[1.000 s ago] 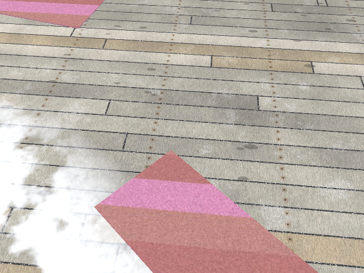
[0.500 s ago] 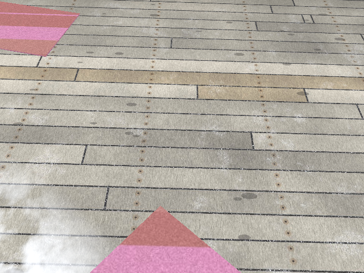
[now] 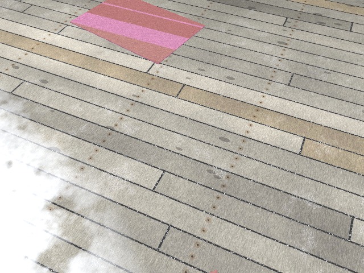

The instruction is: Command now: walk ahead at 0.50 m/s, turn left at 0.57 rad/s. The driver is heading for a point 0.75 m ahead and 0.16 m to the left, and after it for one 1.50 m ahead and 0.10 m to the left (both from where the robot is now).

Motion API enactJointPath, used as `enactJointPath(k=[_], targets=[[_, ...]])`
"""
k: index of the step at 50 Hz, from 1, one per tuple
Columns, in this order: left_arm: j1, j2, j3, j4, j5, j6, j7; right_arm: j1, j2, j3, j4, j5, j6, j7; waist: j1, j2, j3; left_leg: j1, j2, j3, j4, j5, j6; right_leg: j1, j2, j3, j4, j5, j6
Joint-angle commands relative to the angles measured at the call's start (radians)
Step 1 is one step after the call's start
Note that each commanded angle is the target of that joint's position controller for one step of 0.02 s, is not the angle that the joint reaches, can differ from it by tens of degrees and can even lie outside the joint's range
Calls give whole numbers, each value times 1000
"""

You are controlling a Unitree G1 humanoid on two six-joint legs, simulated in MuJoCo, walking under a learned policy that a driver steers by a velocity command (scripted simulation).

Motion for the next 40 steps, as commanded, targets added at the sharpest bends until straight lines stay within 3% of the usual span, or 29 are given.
enactJointPath(k=[1, 5, 7, 9, 10, 11, 12, 13, 14, 15, 16, 17, 18, 20, 23, 26, 29, 32, 34, 35, 36, 37, 38, 39, 40], targets=[[-73, 162, 31, -74, -4, -10, 10, -54, -5, 10, -81, -3, -11, 21, -13, -89, 31, 4, 12, 23, -137, 128, 4, -11, -273, 80, -128, 272, -139], [-3, 190, 38, -56, -21, 15, 12, -170, -4, 18, -142, -2, -9, 46, 21, -84, 67, -11, -14, 81, -253, 101, 30, 104, -304, 21, -89, 333, -120], [0, 208, 44, -54, -29, 30, 12, -178, -22, 11, -165, -2, -6, 56, 1, -101, 58, 29, -46, 115, -285, 23, 59, 157, -318, -10, -20, 508, -101], [-12, 239, 53, -62, -38, 44, 18, -102, -65, -12, -162, -4, 1, 57, -60, -141, -11, 172, -117, 171, -287, -78, 100, 180, -315, -42, 146, 837, -82], [-26, 246, 55, -68, -41, 53, 21, 19, -101, -35, -134, -2, 3, 54, -133, -137, -75, 329, -162, 191, -327, -72, 130, 149, -296, -62, 315, 915, -65], [-29, 228, 47, -75, -35, 54, 24, 194, -163, -70, -85, 0, 9, 38, -220, -97, -163, 610, -180, 151, -383, -17, 172, -4, -259, -78, 557, 794, -25], [14, 116, 14, -112, 9, 41, 18, 261, -265, -94, -66, 5, 17, 15, -182, 126, -229, 919, 50, -233, -401, -40, 269, -378, -156, -76, 905, 97, 27], [29, 75, -11, -158, -3, -1, 3, 230, -291, -83, -111, -4, -3, 25, -128, 198, -385, 1093, 230, -782, -584, -225, 442, -650, 16, 158, 1135, -423, 48], [-103, 166, 12, -182, -45, -30, -10, 226, -196, -55, -106, -11, -18, 34, -184, 59, -314, 1060, 206, -696, -641, -228, 376, -762, -41, 260, 1165, -349, 27], [-135, 165, 10, -197, -57, -46, -14, 186, -162, -44, -103, -11, -30, 34, -160, 39, -192, 930, 170, -541, -640, -162, 334, -781, -82, 247, 1098, -255, 3], [-134, 153, 11, -173, -27, -50, -4, 130, -136, -34, -110, -9, -38, 35, -119, -50, -117, 768, 109, -398, -620, 54, 282, -693, -125, 249, 1007, -195, -1], [-104, 154, 19, -168, -13, -40, 0, 68, -108, -23, -122, -16, -36, 31, -68, -39, -96, 674, 82, -338, -648, 77, 267, -639, -148, 249, 931, -137, 7], [-87, 163, 23, -168, -14, -26, -2, 41, -109, -21, -138, -28, -38, 27, -44, 4, -90, 583, 76, -341, -676, 109, 280, -572, -158, 260, 904, -115, 19], [-83, 142, 22, -173, -3, -3, -2, 43, -111, -20, -138, -20, -45, 17, -34, -10, -77, 509, 51, -284, -700, 180, 288, -539, -151, 244, 831, -82, 55], [-199, 106, 10, -216, 9, 4, 2, 96, -143, -30, -122, -14, -43, -6, -66, -16, -34, 467, 11, -225, -712, 168, 262, -568, -117, 230, 620, 88, 89], [-297, 81, -2, -249, -2, -3, -8, 136, -145, -32, -108, -10, -36, -16, -107, 22, -17, 441, -27, -198, -702, 62, 216, -504, -69, 228, 398, 260, 89], [-352, 94, -3, -278, -15, -12, -20, 177, -143, -32, -84, -5, -33, -17, -129, 43, -8, 464, -5, -235, -675, 6, 199, -459, -47, 235, 304, 312, 77], [-346, 122, 3, -283, -13, -26, -35, 206, -120, -25, -61, -7, -28, -22, -128, 60, -8, 561, 41, -289, -602, 16, 188, -444, -50, 244, 251, 253, 46], [-293, 139, 11, -275, -12, -34, -36, 201, -122, -25, -54, -11, -19, -23, -98, 92, -12, 601, 55, -313, -546, 108, 173, -383, -39, 217, 228, 162, 12], [-211, 157, 24, -252, -7, -38, -32, 190, -108, -19, -57, -12, -16, -22, -54, 91, -48, 606, 19, -294, -465, 221, 153, -275, -23, 193, 191, 153, -16], [-90, 194, 37, -233, 6, -43, -27, 186, -69, -2, -68, -20, -17, -18, 1, 52, -160, 547, -35, -246, -275, 233, 122, -66, -102, 260, 221, 171, -69], [54, 277, 59, -211, 19, -39, -24, 286, -24, 14, -79, -12, -25, -19, 4, -147, -320, 253, -158, -135, 64, 12, 45, 302, -301, 583, 226, 99, -206], [129, 262, 62, -164, -9, -27, -37, 346, -26, 21, -73, 5, -35, -21, 1, -366, -354, 10, -218, -110, 295, -469, 9, 417, -418, 942, 73, -163, -291], [91, 180, 37, -176, -30, -24, -39, 262, -111, 4, -73, 15, -38, -20, 21, -230, -215, -94, -163, -155, 383, -431, 15, 329, -397, 908, 36, -328, -252], [29, 145, 25, -190, -22, -15, -35, 161, -125, 2, -93, 8, -38, -20, 20, -145, -113, -104, -120, -116, 382, -350, 20, 203, -359, 762, 26, -294, -213]])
